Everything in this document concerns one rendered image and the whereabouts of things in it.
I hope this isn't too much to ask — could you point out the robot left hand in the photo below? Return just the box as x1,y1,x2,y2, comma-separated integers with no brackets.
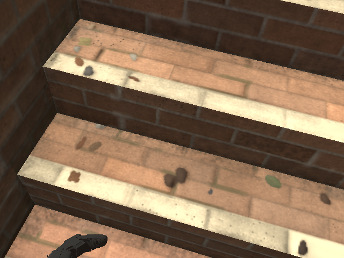
47,234,108,258

